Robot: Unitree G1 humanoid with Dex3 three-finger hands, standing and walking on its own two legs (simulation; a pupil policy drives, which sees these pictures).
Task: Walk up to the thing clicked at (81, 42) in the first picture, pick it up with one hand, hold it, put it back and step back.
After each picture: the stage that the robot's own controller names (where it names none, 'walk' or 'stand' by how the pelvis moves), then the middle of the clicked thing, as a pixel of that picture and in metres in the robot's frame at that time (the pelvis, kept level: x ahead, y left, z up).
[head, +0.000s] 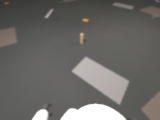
stand; (81, 38) +1.65 +0.26 -0.66
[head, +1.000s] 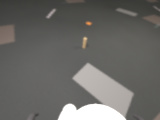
walk; (84, 43) +1.52 +0.13 -0.63
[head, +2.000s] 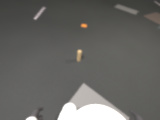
walk; (79, 55) +1.01 +0.16 -0.64
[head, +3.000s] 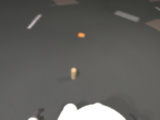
walk; (73, 74) +0.66 +0.19 -0.64
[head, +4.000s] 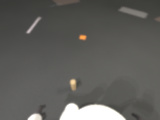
stand; (73, 85) +0.45 +0.20 -0.63
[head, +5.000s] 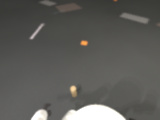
stand; (73, 91) +0.40 +0.20 -0.65
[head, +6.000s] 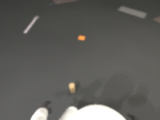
stand; (72, 88) +0.39 +0.20 -0.65
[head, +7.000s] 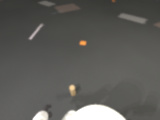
stand; (72, 90) +0.42 +0.21 -0.66
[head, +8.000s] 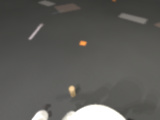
stand; (72, 91) +0.40 +0.22 -0.66
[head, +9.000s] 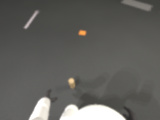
go down; (72, 83) +0.42 +0.21 -0.64
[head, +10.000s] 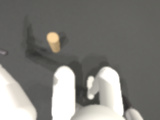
go down; (54, 44) +0.50 +0.24 -0.23
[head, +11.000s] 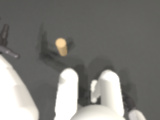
close in; (62, 48) +0.50 +0.22 -0.26
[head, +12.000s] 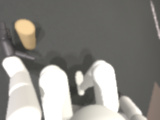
close in; (28, 38) +0.49 +0.27 -0.17
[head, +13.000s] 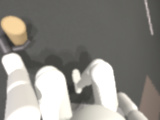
lift; (18, 36) +0.47 +0.29 -0.17
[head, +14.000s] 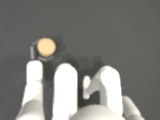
lift; (46, 50) +0.38 +0.27 -0.11
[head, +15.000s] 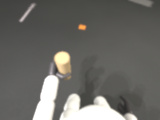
lift; (64, 68) +0.32 +0.17 +0.05
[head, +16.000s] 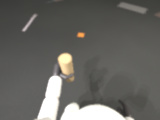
hold; (67, 70) +0.32 +0.16 +0.04
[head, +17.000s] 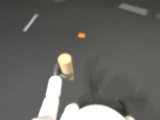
crouch; (67, 69) +0.33 +0.16 +0.03
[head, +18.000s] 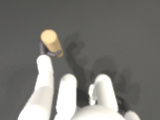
crouch; (54, 47) +0.46 +0.21 -0.04
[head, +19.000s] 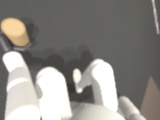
lower; (20, 39) +0.46 +0.27 -0.18
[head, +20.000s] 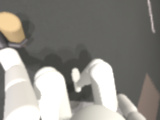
lower; (15, 35) +0.47 +0.29 -0.17
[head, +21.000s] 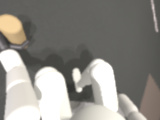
lower; (16, 36) +0.47 +0.29 -0.17
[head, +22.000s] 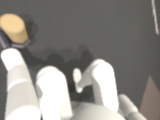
lower; (18, 35) +0.47 +0.29 -0.17
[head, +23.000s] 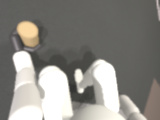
loosen; (30, 40) +0.46 +0.25 -0.17
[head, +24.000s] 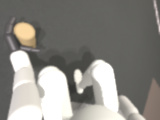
withdraw; (27, 40) +0.46 +0.26 -0.18
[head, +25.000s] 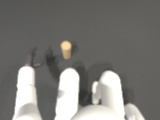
walk; (66, 51) +0.49 +0.20 -0.25
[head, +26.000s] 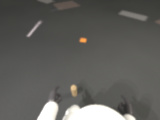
stand; (74, 91) +0.40 +0.17 -0.59
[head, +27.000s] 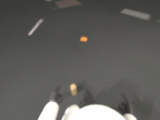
stand; (73, 90) +0.40 +0.18 -0.60
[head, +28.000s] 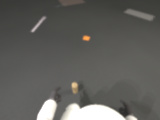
stand; (74, 88) +0.41 +0.17 -0.61
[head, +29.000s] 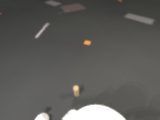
walk; (76, 91) +0.42 +0.18 -0.66
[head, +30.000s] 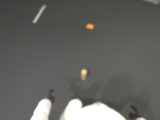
walk; (83, 75) +0.53 +0.09 -0.64
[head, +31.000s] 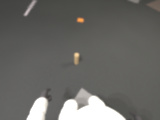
walk; (76, 59) +0.81 +0.17 -0.64
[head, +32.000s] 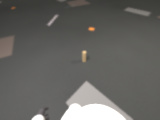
stand; (84, 56) +1.08 +0.20 -0.64
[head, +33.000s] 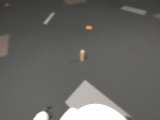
stand; (82, 55) +1.08 +0.18 -0.65
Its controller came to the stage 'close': yes
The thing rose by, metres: 0.69
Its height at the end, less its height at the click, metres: +0.00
